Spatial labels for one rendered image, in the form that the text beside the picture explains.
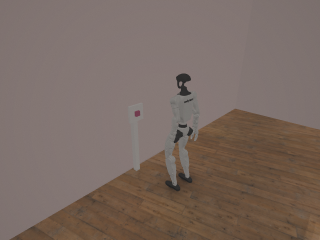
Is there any button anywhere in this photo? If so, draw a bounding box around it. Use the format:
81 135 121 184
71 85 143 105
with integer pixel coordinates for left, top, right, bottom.
134 110 140 117

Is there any right robot forearm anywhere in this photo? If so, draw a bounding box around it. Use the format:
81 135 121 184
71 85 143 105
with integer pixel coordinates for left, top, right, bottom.
192 112 200 129

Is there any left robot forearm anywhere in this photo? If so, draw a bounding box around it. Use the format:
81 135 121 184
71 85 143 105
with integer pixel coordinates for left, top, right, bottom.
169 117 179 142

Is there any robot torso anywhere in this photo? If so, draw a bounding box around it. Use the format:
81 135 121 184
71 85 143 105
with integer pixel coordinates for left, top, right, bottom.
175 90 194 138

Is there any left robot upper arm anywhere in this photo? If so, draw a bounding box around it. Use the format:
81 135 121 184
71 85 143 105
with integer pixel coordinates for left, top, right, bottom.
169 95 181 123

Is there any robot left shin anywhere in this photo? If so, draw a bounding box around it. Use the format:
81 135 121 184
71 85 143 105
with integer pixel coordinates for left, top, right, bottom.
165 158 177 186

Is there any panel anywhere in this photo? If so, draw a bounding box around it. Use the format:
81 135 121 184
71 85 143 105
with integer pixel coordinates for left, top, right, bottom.
127 103 144 171

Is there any robot right hand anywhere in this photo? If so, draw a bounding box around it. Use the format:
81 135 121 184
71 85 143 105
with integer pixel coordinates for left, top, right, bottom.
190 128 199 141

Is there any robot left hand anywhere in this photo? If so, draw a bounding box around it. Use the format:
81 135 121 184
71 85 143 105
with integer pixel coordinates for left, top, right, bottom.
165 140 175 155

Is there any right robot upper arm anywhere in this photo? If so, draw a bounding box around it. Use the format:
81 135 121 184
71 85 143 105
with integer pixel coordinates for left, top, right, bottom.
189 91 200 115

